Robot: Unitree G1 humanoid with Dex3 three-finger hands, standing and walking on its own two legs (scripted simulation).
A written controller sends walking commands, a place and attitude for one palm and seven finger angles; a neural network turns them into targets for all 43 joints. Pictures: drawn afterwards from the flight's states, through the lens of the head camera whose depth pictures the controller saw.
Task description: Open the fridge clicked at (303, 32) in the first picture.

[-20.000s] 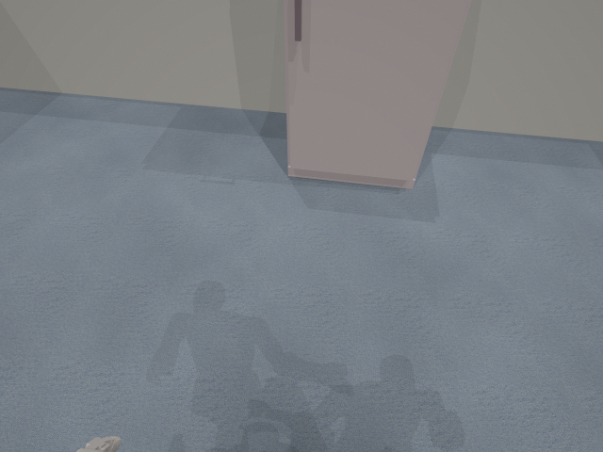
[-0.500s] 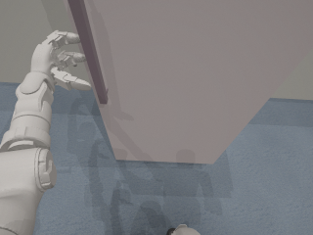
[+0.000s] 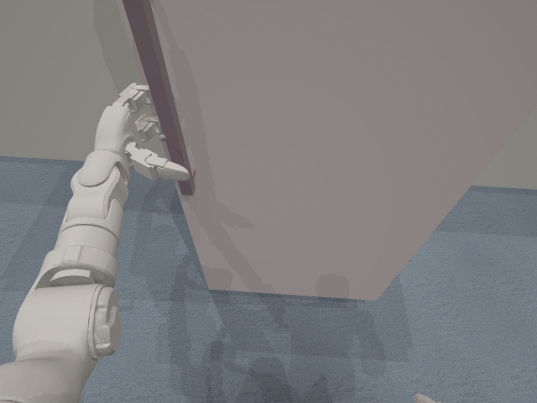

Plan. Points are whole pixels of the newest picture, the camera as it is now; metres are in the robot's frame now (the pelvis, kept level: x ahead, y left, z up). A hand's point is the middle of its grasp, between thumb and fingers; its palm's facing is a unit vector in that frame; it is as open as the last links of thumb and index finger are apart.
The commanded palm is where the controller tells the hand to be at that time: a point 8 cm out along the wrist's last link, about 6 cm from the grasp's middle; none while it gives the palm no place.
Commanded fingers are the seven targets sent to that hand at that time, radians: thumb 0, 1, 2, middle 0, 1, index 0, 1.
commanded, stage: slide the fingers in behind the handle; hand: left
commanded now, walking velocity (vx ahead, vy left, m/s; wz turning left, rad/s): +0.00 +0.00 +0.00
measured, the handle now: (172, 111) +0.52 +0.15 +0.14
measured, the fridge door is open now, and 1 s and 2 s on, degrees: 0 0 0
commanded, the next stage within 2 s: grip the handle and tug to test in 0.96 s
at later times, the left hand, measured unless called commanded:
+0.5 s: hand (178, 141) +0.45 +0.13 +0.14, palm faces -0.04 -1.00 -0.02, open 14.0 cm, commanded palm +0.43 +0.18 +0.14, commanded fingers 0.00 -0.50 0.30 -0.30 -1.20 -0.30 -1.20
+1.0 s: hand (180, 139) +0.46 +0.13 +0.14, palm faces -0.05 -1.00 -0.01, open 14.1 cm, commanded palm +0.43 +0.18 +0.14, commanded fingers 0.00 -0.50 0.30 -0.30 -1.20 -0.30 -1.20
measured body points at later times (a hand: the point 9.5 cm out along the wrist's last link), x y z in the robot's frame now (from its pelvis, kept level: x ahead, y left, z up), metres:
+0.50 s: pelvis -0.01 -0.01 +0.00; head +0.03 -0.01 +0.45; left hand +0.45 +0.19 +0.14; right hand +0.06 -0.27 -0.12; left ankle -0.05 +0.12 -0.72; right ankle +0.03 -0.12 -0.72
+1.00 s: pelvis -0.01 -0.01 +0.00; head +0.04 -0.01 +0.45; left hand +0.45 +0.19 +0.14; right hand +0.05 -0.27 -0.12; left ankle -0.05 +0.12 -0.72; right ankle +0.03 -0.12 -0.72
